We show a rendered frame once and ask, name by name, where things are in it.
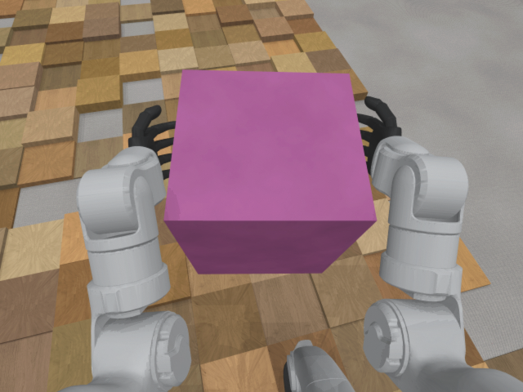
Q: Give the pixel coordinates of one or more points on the carton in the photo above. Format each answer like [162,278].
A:
[268,173]

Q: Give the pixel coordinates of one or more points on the robot right thigh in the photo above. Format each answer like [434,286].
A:
[311,369]

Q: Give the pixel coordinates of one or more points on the left robot forearm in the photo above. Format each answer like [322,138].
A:
[116,210]

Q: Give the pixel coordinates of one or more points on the robot right hand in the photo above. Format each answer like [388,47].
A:
[381,130]

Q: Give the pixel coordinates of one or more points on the right robot forearm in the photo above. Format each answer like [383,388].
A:
[428,195]

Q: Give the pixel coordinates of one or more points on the robot left upper arm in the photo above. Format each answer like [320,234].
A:
[149,352]

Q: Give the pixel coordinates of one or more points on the robot left hand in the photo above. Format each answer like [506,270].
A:
[142,135]

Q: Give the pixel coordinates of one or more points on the robot right upper arm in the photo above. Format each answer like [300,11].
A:
[420,346]

